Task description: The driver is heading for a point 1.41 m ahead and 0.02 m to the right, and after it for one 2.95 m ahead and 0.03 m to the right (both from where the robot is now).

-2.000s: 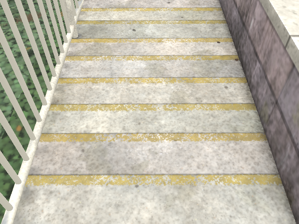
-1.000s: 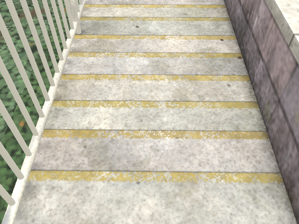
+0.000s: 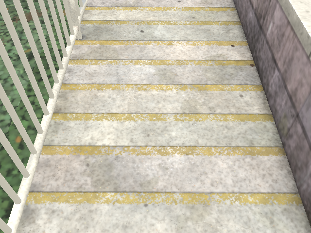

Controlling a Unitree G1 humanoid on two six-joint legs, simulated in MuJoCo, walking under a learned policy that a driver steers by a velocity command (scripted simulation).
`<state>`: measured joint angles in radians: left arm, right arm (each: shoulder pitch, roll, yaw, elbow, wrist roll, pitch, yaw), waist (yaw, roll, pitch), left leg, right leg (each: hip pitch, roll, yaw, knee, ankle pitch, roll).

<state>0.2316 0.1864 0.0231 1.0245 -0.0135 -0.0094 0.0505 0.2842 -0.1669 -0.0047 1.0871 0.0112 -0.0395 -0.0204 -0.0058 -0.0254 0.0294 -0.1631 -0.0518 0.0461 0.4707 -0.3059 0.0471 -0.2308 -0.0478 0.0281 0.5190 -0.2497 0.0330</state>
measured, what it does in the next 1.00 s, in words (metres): walks ahead: right foot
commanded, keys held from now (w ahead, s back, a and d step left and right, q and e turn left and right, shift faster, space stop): no key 0.36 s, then w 0.64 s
